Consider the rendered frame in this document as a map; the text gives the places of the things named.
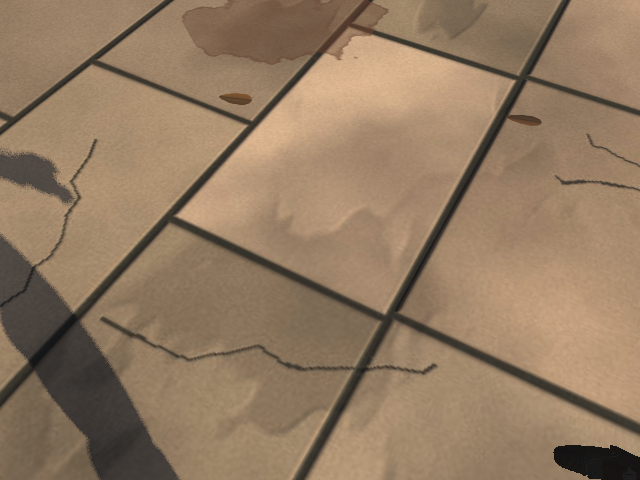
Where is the robot right hand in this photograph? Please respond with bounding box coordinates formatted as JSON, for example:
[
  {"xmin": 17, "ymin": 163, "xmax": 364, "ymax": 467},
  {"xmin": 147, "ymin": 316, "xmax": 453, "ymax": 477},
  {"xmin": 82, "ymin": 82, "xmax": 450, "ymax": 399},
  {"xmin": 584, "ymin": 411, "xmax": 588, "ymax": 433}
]
[{"xmin": 553, "ymin": 445, "xmax": 640, "ymax": 480}]

